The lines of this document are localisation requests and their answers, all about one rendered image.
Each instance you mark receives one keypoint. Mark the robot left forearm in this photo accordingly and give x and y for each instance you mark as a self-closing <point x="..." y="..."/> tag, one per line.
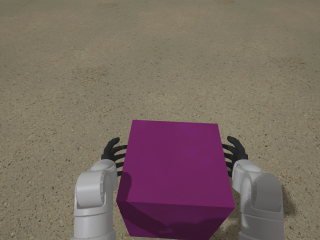
<point x="93" y="202"/>

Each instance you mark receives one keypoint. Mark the right robot hand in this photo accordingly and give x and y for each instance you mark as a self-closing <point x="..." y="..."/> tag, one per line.
<point x="238" y="153"/>

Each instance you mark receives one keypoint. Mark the carton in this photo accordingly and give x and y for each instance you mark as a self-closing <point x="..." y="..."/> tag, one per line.
<point x="174" y="182"/>

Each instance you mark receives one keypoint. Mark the robot right forearm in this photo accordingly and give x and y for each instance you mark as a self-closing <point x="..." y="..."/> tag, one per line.
<point x="261" y="202"/>

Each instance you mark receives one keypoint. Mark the left robot hand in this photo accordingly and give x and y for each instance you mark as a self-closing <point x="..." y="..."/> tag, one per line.
<point x="109" y="152"/>

